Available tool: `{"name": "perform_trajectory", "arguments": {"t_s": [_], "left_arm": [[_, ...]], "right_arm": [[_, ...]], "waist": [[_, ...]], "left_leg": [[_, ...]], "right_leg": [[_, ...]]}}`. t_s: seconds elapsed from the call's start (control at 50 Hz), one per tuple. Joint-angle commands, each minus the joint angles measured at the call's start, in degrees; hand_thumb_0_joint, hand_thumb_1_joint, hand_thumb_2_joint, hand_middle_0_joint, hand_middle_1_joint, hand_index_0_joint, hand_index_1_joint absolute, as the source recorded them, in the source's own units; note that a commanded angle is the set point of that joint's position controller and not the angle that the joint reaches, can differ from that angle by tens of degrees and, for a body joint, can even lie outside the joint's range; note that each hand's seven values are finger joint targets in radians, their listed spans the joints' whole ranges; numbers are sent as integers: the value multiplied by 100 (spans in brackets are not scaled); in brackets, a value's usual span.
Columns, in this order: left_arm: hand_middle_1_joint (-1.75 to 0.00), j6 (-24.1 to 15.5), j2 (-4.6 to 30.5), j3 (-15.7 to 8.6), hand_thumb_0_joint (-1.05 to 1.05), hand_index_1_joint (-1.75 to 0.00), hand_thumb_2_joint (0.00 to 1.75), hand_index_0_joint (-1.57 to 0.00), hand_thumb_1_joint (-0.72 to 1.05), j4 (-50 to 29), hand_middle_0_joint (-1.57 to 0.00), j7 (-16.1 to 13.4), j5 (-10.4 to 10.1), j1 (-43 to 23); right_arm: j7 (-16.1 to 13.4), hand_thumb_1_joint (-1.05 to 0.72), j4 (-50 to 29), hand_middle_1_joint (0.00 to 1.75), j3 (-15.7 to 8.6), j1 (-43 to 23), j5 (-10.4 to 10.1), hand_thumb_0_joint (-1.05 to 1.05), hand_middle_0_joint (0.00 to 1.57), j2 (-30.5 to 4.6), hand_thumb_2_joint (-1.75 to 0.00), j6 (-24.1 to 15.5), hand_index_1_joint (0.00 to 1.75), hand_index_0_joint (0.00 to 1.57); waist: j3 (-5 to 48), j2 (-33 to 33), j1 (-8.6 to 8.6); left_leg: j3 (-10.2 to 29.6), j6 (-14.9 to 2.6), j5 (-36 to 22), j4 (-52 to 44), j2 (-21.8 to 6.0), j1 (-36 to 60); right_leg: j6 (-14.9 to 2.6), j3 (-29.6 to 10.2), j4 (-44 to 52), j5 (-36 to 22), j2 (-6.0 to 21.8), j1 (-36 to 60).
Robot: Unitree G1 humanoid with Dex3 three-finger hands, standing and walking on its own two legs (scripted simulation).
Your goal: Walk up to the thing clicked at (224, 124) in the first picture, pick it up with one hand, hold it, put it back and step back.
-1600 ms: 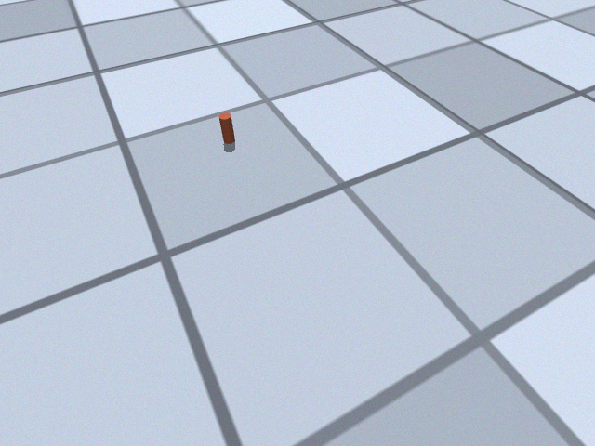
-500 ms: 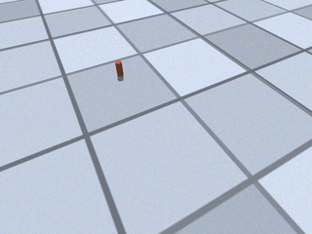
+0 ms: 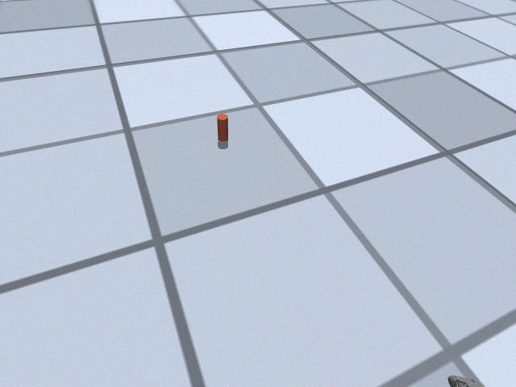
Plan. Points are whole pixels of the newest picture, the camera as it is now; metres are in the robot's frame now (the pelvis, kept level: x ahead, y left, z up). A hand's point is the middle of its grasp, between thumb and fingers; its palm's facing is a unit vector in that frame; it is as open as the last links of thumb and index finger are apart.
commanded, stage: walk up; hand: left
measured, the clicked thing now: (222, 127) +1.65 +0.20 -0.68
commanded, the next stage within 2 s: none
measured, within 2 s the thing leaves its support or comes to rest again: neither
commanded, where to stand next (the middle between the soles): +1.28 -0.10 m, yaw -1 degrees
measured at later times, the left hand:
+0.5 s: hand (170, 244) +0.43 +0.21 -0.12, palm faces -0.08 -0.93 -0.35, open 7.4 cm
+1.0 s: hand (167, 199) +0.59 +0.25 -0.16, palm faces -0.08 -0.94 -0.33, open 7.4 cm
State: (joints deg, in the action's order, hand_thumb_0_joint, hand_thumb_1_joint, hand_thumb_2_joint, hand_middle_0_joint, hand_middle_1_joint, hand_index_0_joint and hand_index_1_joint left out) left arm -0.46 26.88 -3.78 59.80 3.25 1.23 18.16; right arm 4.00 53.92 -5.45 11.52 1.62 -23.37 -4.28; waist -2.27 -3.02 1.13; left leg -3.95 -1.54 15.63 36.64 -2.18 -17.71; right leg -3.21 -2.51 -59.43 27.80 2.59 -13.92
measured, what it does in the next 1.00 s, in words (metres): walks ahead: right foot, then left foot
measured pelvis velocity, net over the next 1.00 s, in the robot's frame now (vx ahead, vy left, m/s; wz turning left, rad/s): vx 0.54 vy -0.03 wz -0.04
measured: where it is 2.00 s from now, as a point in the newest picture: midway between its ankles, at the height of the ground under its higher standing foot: (273, 228)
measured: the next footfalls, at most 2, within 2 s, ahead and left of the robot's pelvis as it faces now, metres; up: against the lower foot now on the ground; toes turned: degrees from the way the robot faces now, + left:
right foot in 0.40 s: +0.41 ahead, -0.16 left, +0.00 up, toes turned -6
left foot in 0.86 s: +0.64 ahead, +0.09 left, +0.00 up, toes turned +4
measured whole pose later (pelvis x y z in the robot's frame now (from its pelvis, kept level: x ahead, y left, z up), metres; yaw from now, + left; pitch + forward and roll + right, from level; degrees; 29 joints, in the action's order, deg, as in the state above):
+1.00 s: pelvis +0.54 -0.03 +0.00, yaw -2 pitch -2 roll -1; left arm -2.2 25.6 -2.4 52.5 2.2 -0.2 17.8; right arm 2.9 48.0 -3.1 14.0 1.0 -20.9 -5.5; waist -4.7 -3.6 -0.3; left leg -5.1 -1.2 14.0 34.7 -3.5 -18.8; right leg -3.3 -1.5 -64.6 25.2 -0.4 -19.7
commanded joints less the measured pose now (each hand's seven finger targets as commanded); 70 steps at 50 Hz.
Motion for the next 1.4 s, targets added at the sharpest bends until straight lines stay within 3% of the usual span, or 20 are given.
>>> {"name": "perform_trajectory", "arguments": {"t_s": [0.0, 0.12, 0.3, 0.38, 0.4, 0.44, 0.54, 0.76, 0.82, 0.84, 0.88, 0.9, 0.96, 1.02, 1.14, 1.26, 1.28, 1.32, 1.34, 1.38], "left_arm": [[-30, -312, 1213, -203, 0, -30, 90, -20, 90, -545, -20, 42, -171, -229], [-30, -224, 1026, -252, 0, -30, 90, -20, 90, -759, -20, 232, -54, -450], [-30, -322, 578, -134, 0, -30, 90, -20, 90, -1347, -20, 294, -54, -1987], [-30, -321, 761, -290, 0, -30, 90, -20, 90, -1026, -20, 166, -82, -926], [-30, -353, 1045, -423, 0, -30, 90, -20, 90, -841, -20, 99, -50, -141], [-30, -387, 1796, -656, 0, -30, 90, -20, 90, -746, -20, -4, -108, 753], [-30, -444, 1036, -393, 0, -30, 90, -20, 90, -1111, -20, -161, -213, -357], [-30, -596, 1199, -346, 0, -30, 90, -20, 90, -1493, -20, -4, -69, -500], [-30, -518, 1080, -278, 0, -30, 90, -20, 90, -1549, -20, -38, -62, -519], [-30, -497, 810, -176, 0, -30, 90, -20, 90, -1562, -20, -64, -80, -268], [-30, -420, 661, -115, 0, -30, 90, -20, 90, -1532, -20, -136, -212, 354], [-30, -386, 1075, -183, 0, -30, 90, -20, 90, -1417, -20, -219, -159, 201], [-30, -434, 1006, -179, 0, -30, 90, -20, 90, -1232, -20, -148, -199, 21], [-30, -344, 853, -181, 0, -30, 90, -20, 90, -1187, -20, -22, -191, 209], [-30, -327, 674, -186, 0, -30, 90, -20, 90, -1483, -20, 170, -87, -640], [-30, -412, 927, -396, 0, -30, 90, -20, 90, -1085, -20, 100, -49, 116], [-30, -471, 1127, -504, 0, -30, 90, -20, 90, -965, -20, 37, -33, 613], [-30, -547, 1827, -626, 0, -30, 90, -20, 90, -1093, -20, -66, -64, 924], [-30, -525, 1862, -610, 0, -30, 90, -20, 90, -1176, -20, -77, -138, 614], [-30, -512, 1428, -473, 0, -30, 90, -20, 90, -1251, -20, -142, -180, 235]], "right_arm": [[-170, -90, -458, 30, -310, -59, -127, 0, 20, -1652, -90, -157, 30, 20], [-157, -90, -543, 30, -269, 266, -169, 0, 20, -1518, -90, -313, 30, 20], [-225, -90, -547, 30, -273, 890, -138, 0, 20, -1572, -90, -238, 30, 20], [-326, -90, -656, 30, -238, 1020, -64, 0, 20, -1510, -90, -139, 30, 20], [-322, -90, -681, 30, -145, 1205, -48, 0, 20, -1321, -90, -128, 30, 20], [-319, -90, -757, 30, -54, 1534, -226, 0, 20, -1196, -90, -151, 30, 20], [-281, -90, -544, 30, -27, 1040, -245, 0, 20, -1034, -90, -64, 30, 20], [57, -90, -882, 30, -157, -10, -65, 0, 20, -943, -90, -100, 30, 20], [-48, -90, -528, 30, -305, 1061, 21, 0, 20, -1243, -90, -170, 30, 20], [-118, -90, -361, 30, -426, 1733, 100, 0, 20, -1560, -90, -202, 30, 20], [-220, -90, -656, 30, -529, 1667, 33, 0, 20, -2115, -90, -241, 30, 20], [-215, -90, -703, 30, -554, 1335, -108, 0, 20, -2147, -90, -216, 30, 20], [-284, -90, -859, 30, -222, 800, -192, 0, 20, -1445, -90, -239, 30, 20], [-262, -90, -885, 30, -186, 680, -211, 0, 20, -1404, -90, -287, 30, 20], [-227, -90, -961, 30, -205, 724, -162, 0, 20, -1567, -90, -290, 30, 20], [-243, -90, -1076, 30, -155, 449, -155, 0, 20, -1411, -90, -150, 30, 20], [-236, -90, -1049, 30, -57, 715, -138, 0, 20, -1159, -90, -140, 30, 20], [-248, -90, -1064, 30, 34, 1050, -197, 0, 20, -1047, -90, -108, 30, 20], [-316, -90, -950, 30, -52, 862, -132, 0, 20, -1405, -90, -58, 30, 20], [-293, -90, -779, 30, -82, 574, -234, 0, 20, -1392, -90, -53, 30, 20]], "waist": [[-538, 844, -79], [-672, 973, -94], [-342, 775, -464], [547, 317, 72], [1096, -96, 403], [1719, -1617, 682], [312, -362, 56], [-146, -420, 79], [561, 398, -517], [899, 1299, -855], [1066, 1940, -676], [806, 1624, -599], [130, 837, -276], [99, 1135, -93], [-267, 1255, -284], [288, 455, 270], [612, -291, 492], [641, -1421, 539], [419, -1046, 501], [-249, -409, 287]], "left_leg": [[2102, -502, 2106, -2820, -1355, 582], [1162, -825, 1187, -3182, -1297, 721], [394, -716, -1822, -2393, -1117, 1753], [165, -541, -3185, -335, -933, 1725], [-6, -389, -2657, 971, -634, 966], [30, -39, 1183, 3324, 525, -1770], [831, -159, 311, 3045, -216, -972], [225, 141, -1186, -252, -460, -144], [8, -55, -799, -572, -94, 1431], [318, -255, -237, -770, -274, 2355], [4264, -1038, 1120, -2192, -2308, 3041], [4496, -1500, 1336, -2232, -2535, 2738], [1814, -904, -1322, -1968, -1573, 1383], [942, -884, -1767, -2014, -1280, 866], [458, -999, -1207, -2155, -1177, 668], [368, -675, -516, -520, -985, -68], [78, -528, -591, 829, -620, -475], [119, -76, 1430, 3140, 401, -2186], [529, -62, 1482, 3479, 37, -2169], [1005, -76, 756, 3334, -175, -1852]], "right_leg": [[78, -517, -359, -1095, 364, -2041], [471, -107, 821, -1944, 494, -2121], [108, 568, 2865, -2613, 294, -1485], [-106, 824, 3183, -2181, -131, 365], [-218, 670, 3084, -1781, -99, 1753], [-1253, -3515, 3984, -1122, 2136, 3915], [-742, -707, 3988, -3560, 1176, 898], [-811, -29, 4361, -1593, 1085, -111], [-585, 200, 2712, -2328, 796, -276], [-396, 495, 1216, -2321, 420, -860], [-50, 157, -766, 333, -712, -2631], [-109, -217, -1171, 270, -264, -2768], [34, -465, -721, -660, 107, -2002], [221, -91, -97, -961, 203, -1487], [298, 358, 1917, -1845, 383, -1253], [127, 641, 2630, -1947, 0, 925], [31, 395, 2913, -1361, 56, 1742], [-891, -3432, 4586, -62, 2222, 2324], [-1253, -3730, 4584, 74, 2442, 1776], [-923, -2308, 4547, -1161, 1832, 754]]}}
